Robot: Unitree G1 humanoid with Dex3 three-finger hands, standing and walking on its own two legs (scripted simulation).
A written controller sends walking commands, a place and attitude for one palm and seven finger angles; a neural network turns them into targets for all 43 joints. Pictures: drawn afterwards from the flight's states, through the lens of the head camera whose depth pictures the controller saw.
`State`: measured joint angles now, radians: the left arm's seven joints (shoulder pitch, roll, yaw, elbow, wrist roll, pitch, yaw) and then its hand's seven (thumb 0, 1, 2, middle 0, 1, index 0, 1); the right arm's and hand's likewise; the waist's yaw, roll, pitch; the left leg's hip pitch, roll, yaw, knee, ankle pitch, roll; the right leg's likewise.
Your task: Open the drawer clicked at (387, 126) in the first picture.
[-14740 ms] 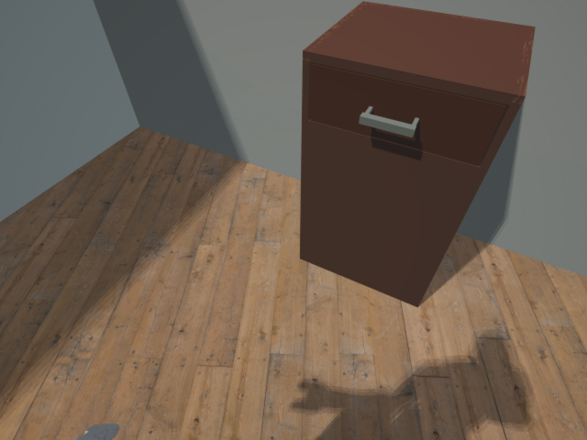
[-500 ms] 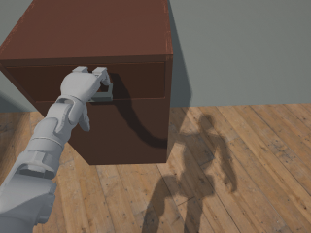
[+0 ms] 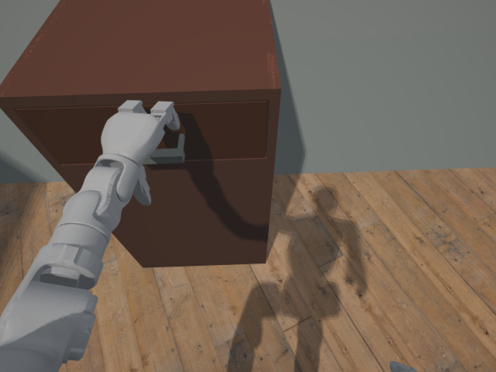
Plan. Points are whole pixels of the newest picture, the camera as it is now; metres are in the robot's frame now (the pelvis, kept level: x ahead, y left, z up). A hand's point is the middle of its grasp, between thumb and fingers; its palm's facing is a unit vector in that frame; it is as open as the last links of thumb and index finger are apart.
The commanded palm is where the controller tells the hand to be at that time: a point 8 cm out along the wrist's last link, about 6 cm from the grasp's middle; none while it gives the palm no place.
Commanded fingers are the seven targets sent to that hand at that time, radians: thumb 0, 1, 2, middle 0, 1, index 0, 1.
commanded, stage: move the hooked fingers above the handle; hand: left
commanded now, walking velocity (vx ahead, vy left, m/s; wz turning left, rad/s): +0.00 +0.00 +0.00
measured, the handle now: (151, 148) +0.52 +0.20 +0.02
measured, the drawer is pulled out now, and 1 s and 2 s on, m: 0.00 0.00 0.00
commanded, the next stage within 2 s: lower the fingers behind the handle in 0.32 s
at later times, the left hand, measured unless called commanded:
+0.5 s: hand (153, 137) +0.48 +0.17 +0.09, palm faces +0.15 -0.08 -0.99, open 13.8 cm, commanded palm +0.44 +0.22 +0.13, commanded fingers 0.00 -0.50 0.30 -0.30 -1.20 -0.30 -1.20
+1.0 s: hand (143, 161) +0.47 +0.20 +0.04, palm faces +0.05 -0.02 -1.00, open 13.8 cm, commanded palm +0.44 +0.21 +0.09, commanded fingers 0.00 -0.50 0.30 -0.30 -1.20 -0.30 -1.20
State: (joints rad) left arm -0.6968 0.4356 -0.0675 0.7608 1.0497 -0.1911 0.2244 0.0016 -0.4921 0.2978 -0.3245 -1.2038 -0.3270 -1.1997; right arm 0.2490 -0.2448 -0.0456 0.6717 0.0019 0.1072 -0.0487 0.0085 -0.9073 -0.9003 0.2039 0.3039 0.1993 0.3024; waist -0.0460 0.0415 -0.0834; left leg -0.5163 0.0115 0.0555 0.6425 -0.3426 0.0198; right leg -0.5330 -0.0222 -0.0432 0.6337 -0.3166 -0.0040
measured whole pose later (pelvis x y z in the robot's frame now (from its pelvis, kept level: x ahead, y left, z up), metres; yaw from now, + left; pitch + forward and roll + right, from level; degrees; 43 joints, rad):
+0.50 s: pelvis +0.00 +0.00 +0.00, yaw -1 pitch +13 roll +0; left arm -0.74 0.44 -0.06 0.76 1.04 -0.11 0.30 0.00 -0.49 0.30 -0.33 -1.21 -0.33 -1.20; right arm 0.26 -0.26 -0.05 0.69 0.00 0.12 -0.04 0.01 -0.91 -0.90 0.20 0.30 0.20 0.30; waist -0.06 0.05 -0.07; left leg -0.53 0.02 0.08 0.65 -0.35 0.02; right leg -0.56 -0.02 -0.02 0.64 -0.31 0.00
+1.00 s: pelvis -0.01 -0.01 -0.01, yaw +0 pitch +17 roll +0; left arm -0.78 0.45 -0.04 0.95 1.09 -0.10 0.35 0.00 -0.49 0.30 -0.32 -1.20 -0.32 -1.20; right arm 0.28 -0.29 -0.07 0.70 -0.01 0.09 -0.03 0.01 -0.91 -0.90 0.20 0.30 0.20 0.30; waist -0.07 0.04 -0.11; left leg -0.66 0.02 0.04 0.72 -0.36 0.01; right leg -0.67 -0.01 -0.05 0.72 -0.33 -0.02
